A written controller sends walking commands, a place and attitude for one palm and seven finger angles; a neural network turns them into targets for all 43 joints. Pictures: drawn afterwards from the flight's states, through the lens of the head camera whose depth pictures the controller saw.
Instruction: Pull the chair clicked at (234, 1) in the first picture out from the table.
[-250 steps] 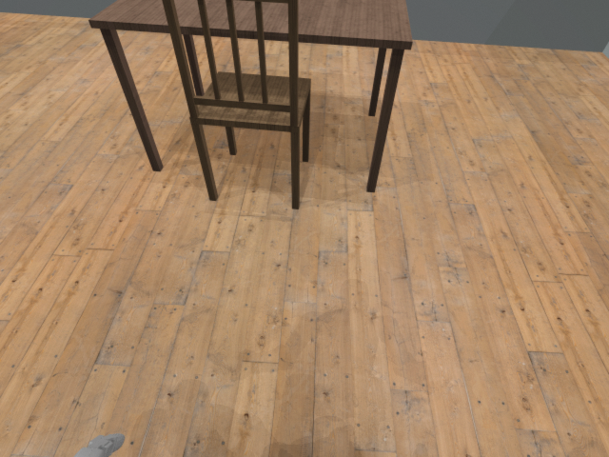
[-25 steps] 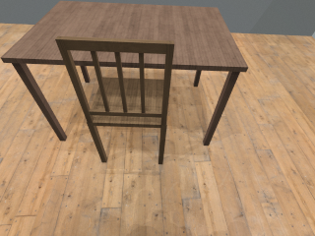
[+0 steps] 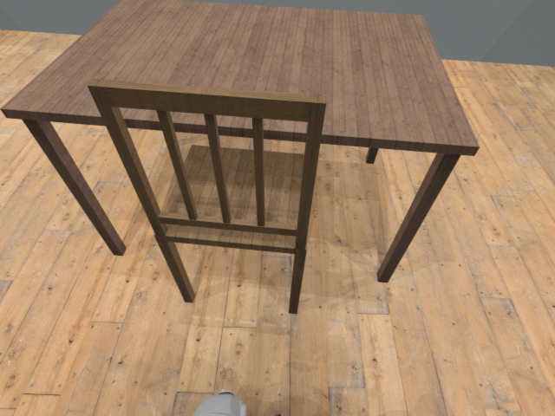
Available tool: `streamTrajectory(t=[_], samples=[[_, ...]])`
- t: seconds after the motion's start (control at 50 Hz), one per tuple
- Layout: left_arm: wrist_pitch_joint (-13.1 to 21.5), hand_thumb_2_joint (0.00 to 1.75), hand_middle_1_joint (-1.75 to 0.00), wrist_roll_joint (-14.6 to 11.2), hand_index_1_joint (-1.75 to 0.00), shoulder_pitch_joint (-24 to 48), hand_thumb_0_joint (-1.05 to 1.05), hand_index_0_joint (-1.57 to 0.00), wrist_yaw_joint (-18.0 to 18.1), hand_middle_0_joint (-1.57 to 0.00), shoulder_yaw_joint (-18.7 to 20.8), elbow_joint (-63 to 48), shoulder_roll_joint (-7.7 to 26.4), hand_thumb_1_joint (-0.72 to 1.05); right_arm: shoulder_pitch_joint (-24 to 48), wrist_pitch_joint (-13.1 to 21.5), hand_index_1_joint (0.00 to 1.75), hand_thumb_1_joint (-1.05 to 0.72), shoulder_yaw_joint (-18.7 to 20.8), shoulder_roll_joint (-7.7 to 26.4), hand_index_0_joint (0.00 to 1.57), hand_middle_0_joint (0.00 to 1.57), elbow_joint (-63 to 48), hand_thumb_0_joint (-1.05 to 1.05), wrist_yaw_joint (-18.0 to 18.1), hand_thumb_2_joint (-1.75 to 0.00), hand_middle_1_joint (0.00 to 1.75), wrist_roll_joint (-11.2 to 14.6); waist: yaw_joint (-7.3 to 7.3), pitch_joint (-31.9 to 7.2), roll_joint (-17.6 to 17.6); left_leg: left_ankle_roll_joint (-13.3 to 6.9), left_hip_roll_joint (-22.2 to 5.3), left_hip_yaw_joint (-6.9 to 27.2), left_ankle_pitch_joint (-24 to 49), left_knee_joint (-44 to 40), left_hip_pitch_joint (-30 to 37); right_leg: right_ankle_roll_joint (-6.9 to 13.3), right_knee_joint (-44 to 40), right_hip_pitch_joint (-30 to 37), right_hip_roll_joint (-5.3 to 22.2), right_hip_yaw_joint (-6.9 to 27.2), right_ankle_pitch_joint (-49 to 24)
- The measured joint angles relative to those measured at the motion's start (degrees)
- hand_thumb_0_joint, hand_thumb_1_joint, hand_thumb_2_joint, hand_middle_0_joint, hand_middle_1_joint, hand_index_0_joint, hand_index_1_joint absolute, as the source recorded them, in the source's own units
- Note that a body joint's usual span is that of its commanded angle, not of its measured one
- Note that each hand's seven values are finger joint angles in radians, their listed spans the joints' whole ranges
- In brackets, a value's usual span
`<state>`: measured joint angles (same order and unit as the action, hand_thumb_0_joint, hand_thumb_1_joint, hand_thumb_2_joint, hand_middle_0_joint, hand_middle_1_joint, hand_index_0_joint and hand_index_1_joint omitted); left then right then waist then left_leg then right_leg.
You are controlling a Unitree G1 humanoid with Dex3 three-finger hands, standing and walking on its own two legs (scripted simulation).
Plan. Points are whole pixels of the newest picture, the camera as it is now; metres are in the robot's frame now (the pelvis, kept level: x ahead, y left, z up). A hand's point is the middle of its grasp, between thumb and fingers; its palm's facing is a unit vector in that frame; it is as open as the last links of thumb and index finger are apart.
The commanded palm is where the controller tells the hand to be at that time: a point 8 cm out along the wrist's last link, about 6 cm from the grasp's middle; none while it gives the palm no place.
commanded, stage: take the last steps up to it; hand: left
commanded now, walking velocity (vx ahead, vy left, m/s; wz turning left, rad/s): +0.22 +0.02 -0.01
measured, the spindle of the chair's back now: (219, 175) +0.60 +0.19 -0.06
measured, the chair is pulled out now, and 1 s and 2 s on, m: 0.00 0.00 0.00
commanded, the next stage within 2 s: come to a stop and stand still in 0.20 s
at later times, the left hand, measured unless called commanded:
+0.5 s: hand (185, 392) +0.18 +0.17 -0.16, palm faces +0.00 -0.97 -0.26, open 7.2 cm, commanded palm none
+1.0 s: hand out of the picture +0.11 +0.22 -0.17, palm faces +0.07 -0.97 -0.21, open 7.4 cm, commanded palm none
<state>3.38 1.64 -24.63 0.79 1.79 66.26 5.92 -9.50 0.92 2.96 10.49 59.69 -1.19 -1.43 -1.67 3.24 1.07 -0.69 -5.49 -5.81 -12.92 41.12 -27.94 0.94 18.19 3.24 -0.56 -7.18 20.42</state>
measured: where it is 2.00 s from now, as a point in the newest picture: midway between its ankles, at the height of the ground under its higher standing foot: outside the picture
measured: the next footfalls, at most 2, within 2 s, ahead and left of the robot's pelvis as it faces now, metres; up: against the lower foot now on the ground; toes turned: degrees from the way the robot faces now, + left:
left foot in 0.06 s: +0.16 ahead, +0.12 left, +0.00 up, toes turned +7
right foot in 0.42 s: +0.20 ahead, -0.11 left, +0.00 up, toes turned -7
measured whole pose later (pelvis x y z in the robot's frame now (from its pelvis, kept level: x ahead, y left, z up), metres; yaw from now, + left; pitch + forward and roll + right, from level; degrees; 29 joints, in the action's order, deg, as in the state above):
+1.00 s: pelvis +0.08 +0.04 +0.01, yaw +0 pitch -1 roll +1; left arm -2.9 1.4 -12.6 2.0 3.0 62.1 10.4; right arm -15.2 -1.5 0.8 7.5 61.8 2.5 -1.6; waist -0.9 1.4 -2.0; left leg -2.1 0.9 -5.2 -13.1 24.3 -10.1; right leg -0.3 43.3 -18.3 2.2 -0.9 22.4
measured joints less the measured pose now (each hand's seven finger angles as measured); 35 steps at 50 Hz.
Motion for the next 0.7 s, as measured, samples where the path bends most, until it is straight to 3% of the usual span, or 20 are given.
streamTrajectory(t=[0.06, 0.14, 0.18, 0.22, 0.3, 0.36, 0.42, 0.54, 0.7], samples=[[-0.4, 0.9, -0.3, -0.2, -0.3, -1.6, 0.0, -0.21, 0.0, -0.2, 0.2, 0.7, 0.0, 0.9, 1.4, 1.6, 0.3, -0.91, -0.6, -0.5, 0.2, 0.2, -1.4, 0.0, 0.3, -0.9, 0.3, -0.4, -0.48, 0.3, -0.8, -1.8, 1.7, -0.7, 3.0, -7.5, 5.3, -0.9, 8.8, -1.6, 1.4, 0.6, 5.7], [-1.9, 0.9, -0.3, -0.7, -0.3, 1.1, 0.0, -0.21, -0.2, -0.2, 0.5, 0.6, 1.4, 0.91, 1.8, 2.8, 0.3, -0.91, -1.3, -2.2, 0.2, 0.2, -2.3, 0.0, 1.5, -0.9, 0.3, -0.1, -0.42, 1.5, -3.2, -2.5, 3.4, -2.9, -0.6, -5.1, 7.4, 1.0, 41.5, -16.0, 2.8, 4.7, 8.6], [-2.0, 0.9, -0.3, -0.5, -0.3, 3.3, 0.0, -0.2, -0.2, -0.2, 1.0, -0.4, 2.1, 0.91, 0.8, 2.9, 0.3, -0.92, -1.3, -3.0, 0.2, 0.2, -1.8, 0.0, 2.1, -0.89, 0.3, 0.2, -0.29, 1.3, -3.8, -2.0, 4.2, -3.5, 0.0, -8.5, 10.2, 0.9, 47.6, -21.9, 3.6, 4.8, 5.3], [-2.1, 0.9, -0.3, -0.3, -0.29, 5.4, 0.0, -0.2, -0.2, -0.2, 1.3, -1.8, 2.5, 0.91, -0.1, 3.2, 0.3, -0.94, -0.6, -2.7, 0.2, 0.2, -1.6, -0.02, 3.0, -0.89, 0.3, 0.6, 0.06, 0.7, -3.8, -2.2, 4.9, -3.8, 1.0, -12.0, 12.6, 0.4, 46.7, -26.0, 4.5, 4.7, 2.7], [-2.4, 0.9, -0.3, 0.0, -0.29, 8.9, 0.0, -0.2, -0.1, -0.19, 1.4, -4.9, 2.7, 0.91, -2.4, 2.2, 0.3, -0.95, -0.7, -1.3, 0.2, 0.2, -0.1, -0.02, 2.6, -0.89, 0.3, 0.3, 0.33, -0.9, -3.0, -2.1, 5.6, -3.9, 1.7, -16.2, 15.9, -0.4, 36.1, -28.6, 5.7, 3.9, 0.4], [-2.5, 0.9, -0.3, 0.2, -0.29, 10.6, 0.01, -0.2, 0.4, -0.19, 1.4, -5.9, 3.5, 0.93, -4.1, 1.2, 0.3, -0.94, -0.8, -1.1, 0.2, 0.2, 1.0, -0.01, 2.3, -0.89, 0.3, 0.0, 1.02, -1.5, -2.3, -1.4, 5.5, -3.6, 0.6, -16.1, 17.1, -0.9, 27.0, -26.9, 5.6, 3.6, -1.5], [-1.8, 0.9, -0.3, 0.1, -0.29, 11.1, 0.01, -0.2, 0.8, -0.19, 0.8, -6.3, 4.1, 0.93, -5.5, 0.3, 0.3, -0.93, -1.4, -1.6, 0.2, 0.2, 2.4, -0.01, 2.5, -0.9, 0.3, 0.2, 1.34, -1.8, -2.5, -0.1, 5.6, -3.4, -2.2, -12.9, 17.1, -1.3, 15.6, -21.8, 5.1, 4.2, -8.6], [-2.3, 0.9, -0.3, -0.6, -0.29, 12.4, 0.0, -0.2, 1.2, -0.2, -0.7, -4.7, 2.7, 0.94, -6.2, -1.9, 0.3, -0.92, -1.6, -1.8, 0.2, 0.2, 3.9, 0.0, 2.5, -0.9, 0.3, 0.9, 3.4, -2.0, 1.2, 2.0, 3.2, -0.9, -4.0, -12.5, 17.6, 1.6, 13.3, -19.5, 2.5, 1.8, -6.5], [-3.5, 0.9, -0.3, -0.2, -0.3, 16.4, 0.0, -0.21, 1.8, -0.2, 0.5, -6.4, 2.1, 0.92, -5.2, -4.0, 0.3, -0.91, -0.6, -1.3, 0.2, 0.2, 3.4, 0.0, 2.9, -0.9, 0.3, 0.9, 1.9, 1.0, 0.6, 3.1, 3.7, 2.4, -14.3, 0.1, 12.9, 1.6, 10.8, -19.8, 3.0, 0.5, -9.1]])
